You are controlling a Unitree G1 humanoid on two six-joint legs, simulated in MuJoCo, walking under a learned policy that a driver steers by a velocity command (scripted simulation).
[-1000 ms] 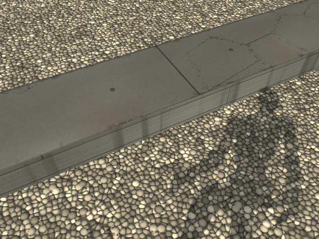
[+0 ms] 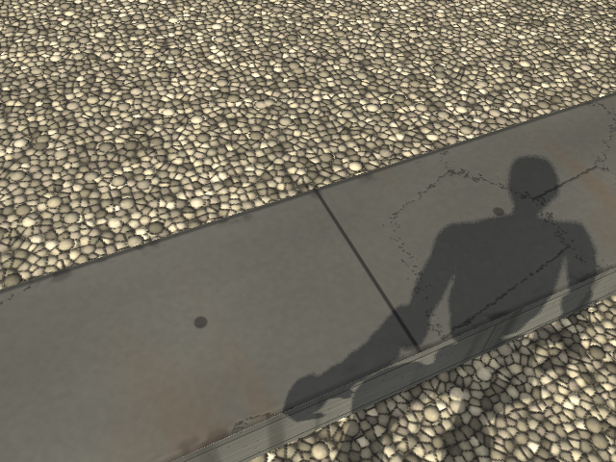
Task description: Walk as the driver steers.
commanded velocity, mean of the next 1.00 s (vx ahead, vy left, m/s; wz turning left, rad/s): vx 0.50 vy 0.00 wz -0.02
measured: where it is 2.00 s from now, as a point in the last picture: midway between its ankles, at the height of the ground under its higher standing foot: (317, 281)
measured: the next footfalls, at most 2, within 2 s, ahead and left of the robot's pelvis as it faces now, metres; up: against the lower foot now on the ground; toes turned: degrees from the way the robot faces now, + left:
right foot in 0.40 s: +0.37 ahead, -0.15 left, +0.00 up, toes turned -2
left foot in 0.94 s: +0.67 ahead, +0.09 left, +0.17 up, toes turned +7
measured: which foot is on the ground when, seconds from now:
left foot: down 0.00-0.40, up 0.42-0.92, down 0.94-1.00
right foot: up 0.00-0.38, down 0.40-0.98, up 1.00-1.00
